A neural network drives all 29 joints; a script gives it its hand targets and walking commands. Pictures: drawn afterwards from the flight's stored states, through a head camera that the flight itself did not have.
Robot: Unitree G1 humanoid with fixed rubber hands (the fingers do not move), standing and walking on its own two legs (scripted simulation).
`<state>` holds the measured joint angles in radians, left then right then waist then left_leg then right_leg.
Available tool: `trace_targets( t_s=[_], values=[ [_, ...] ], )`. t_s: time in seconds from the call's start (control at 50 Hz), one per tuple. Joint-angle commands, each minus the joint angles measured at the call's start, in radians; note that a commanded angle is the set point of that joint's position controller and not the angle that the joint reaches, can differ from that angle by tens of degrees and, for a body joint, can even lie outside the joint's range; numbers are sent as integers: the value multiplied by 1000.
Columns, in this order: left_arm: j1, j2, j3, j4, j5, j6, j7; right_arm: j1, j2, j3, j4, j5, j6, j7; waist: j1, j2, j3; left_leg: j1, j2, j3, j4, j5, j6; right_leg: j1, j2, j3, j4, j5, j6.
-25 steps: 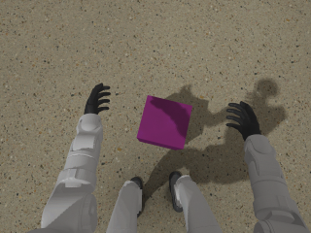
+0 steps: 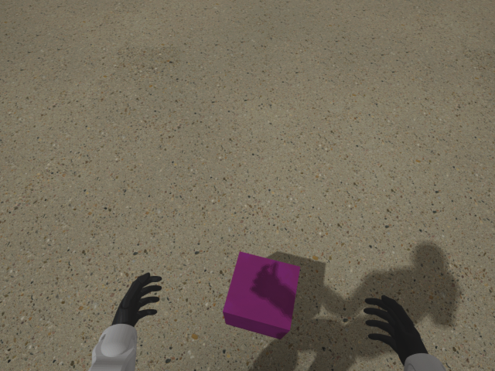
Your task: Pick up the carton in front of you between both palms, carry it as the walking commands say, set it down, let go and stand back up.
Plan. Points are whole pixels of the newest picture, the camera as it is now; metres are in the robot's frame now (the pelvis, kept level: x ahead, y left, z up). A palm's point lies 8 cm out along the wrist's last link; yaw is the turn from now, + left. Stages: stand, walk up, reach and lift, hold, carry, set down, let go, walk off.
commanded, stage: let go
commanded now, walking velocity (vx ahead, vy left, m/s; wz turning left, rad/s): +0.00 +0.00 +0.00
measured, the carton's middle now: (260, 297) +0.37 -0.05 -0.65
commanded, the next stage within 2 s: stand in 0.56 s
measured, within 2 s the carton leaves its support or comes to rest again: neither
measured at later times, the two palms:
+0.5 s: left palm (104, 366) +0.14 +0.23 -0.06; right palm (412, 349) +0.15 -0.23 -0.05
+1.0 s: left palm out of the picture +0.11 +0.29 -0.08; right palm (438, 360) +0.14 -0.29 -0.09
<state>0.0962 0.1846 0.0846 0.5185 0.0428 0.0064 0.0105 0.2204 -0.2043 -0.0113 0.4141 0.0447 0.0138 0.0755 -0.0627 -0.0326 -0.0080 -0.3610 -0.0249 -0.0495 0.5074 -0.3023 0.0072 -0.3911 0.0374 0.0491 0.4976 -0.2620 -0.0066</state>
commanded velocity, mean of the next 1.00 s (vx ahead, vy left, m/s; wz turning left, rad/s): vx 0.00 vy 0.00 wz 0.00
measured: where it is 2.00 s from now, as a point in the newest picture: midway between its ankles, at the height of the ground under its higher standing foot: outside the picture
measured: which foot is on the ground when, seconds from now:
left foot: down 0.00-1.00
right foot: down 0.00-1.00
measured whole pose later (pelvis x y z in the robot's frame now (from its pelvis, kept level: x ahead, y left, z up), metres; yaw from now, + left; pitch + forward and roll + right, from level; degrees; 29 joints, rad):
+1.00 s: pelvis +0.00 -0.01 +0.00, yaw +1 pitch -1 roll +0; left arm 0.19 0.33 0.05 0.77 0.04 0.00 0.02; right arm 0.18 -0.34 -0.03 0.74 -0.04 0.00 -0.02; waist 0.01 0.04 0.01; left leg -0.16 -0.02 -0.06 0.49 -0.32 0.00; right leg -0.19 0.04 0.02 0.49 -0.29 -0.02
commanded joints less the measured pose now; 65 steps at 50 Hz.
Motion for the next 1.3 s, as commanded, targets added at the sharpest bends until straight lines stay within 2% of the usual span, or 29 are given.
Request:
trace_targets(
  t_s=[0.0,0.14,0.24,0.28,0.3,0.32,0.46,0.54,0.56,0.6,0.64,0.76,0.82,1.08,1.28],
  values=[
    [51,77,6,-106,-8,-2,-19,-25,-106,-39,-77,-7,-5,0,53,90,-174,172,-5,8,-89,382,-30,224,5,-28,-52,373,35],
    [85,96,-29,-163,-48,52,-66,-5,-108,-62,-63,-42,51,-6,47,31,-29,232,7,11,-148,285,-23,262,14,-38,-102,249,22],
    [65,103,-34,-188,-54,93,-82,-30,-112,-70,-66,-63,94,-5,39,22,53,223,10,16,-166,194,-19,295,15,-45,-110,171,19],
    [62,106,-30,-193,-48,106,-83,-40,-111,-71,-70,-66,108,-2,42,30,70,217,10,17,-169,170,-17,313,14,-47,-107,154,19],
    [111,108,-28,-142,-62,75,-64,-91,-137,-68,-131,-68,157,-25,63,18,19,255,16,8,-137,242,-20,309,33,-50,-71,137,23],
    [106,105,-27,-153,-51,73,-54,-67,-130,-65,-123,-72,170,-34,66,42,32,248,13,12,-127,261,-25,302,29,-52,-69,128,20],
    [77,123,-29,-168,-44,97,-46,-73,-115,-42,-142,-66,217,-53,64,64,63,241,7,27,-119,214,-17,268,20,-45,-70,110,18],
    [85,126,-28,-165,-41,111,-50,-81,-117,-36,-153,-67,233,-59,66,53,70,235,2,36,-116,184,-11,269,13,-45,-76,98,19],
    [101,241,12,-22,15,70,-7,-119,-208,-69,-4,-75,134,-96,90,118,87,104,34,-5,-78,61,-26,165,-54,15,-85,82,31],
    [104,260,14,3,15,32,10,-72,-199,-67,40,-87,61,-103,67,53,51,132,41,-22,-65,-16,-15,125,-83,54,-114,-24,9],
    [78,243,10,21,15,13,9,-72,-197,-65,78,-87,24,-96,63,32,33,154,50,-41,-60,-23,-9,97,-87,68,-126,-88,-2],
    [68,252,6,94,2,-9,1,-86,-232,-60,165,-90,-16,-91,71,28,-47,187,79,-68,-59,180,-2,181,-90,53,-73,172,-5],
    [74,270,7,128,-2,-13,5,-77,-250,-57,202,-87,-23,-98,69,24,-60,203,84,-70,-54,237,-2,208,-97,55,-65,240,-7],
    [59,306,1,241,-13,-18,12,-73,-286,-41,313,-78,-32,-107,70,39,-40,225,98,-78,-77,331,1,262,-115,65,-87,337,-14],
    [37,314,-4,301,-17,-19,9,-87,-302,-30,371,-73,-37,-110,71,42,-26,233,107,-85,-119,310,3,281,-123,68,-119,305,-16]
  ],
)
